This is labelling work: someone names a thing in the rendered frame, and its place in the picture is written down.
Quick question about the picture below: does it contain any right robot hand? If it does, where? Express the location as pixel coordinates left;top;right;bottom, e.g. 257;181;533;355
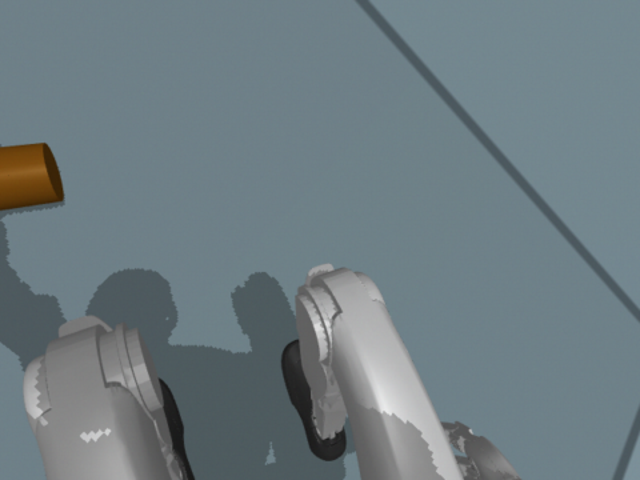
441;421;522;480

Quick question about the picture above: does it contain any left robot foot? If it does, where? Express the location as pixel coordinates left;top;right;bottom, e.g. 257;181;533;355
158;378;195;480

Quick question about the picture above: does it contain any can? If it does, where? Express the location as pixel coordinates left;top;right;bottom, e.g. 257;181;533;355
0;143;64;211

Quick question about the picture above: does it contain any right robot foot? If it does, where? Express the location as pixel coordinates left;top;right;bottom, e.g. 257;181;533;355
281;339;346;461

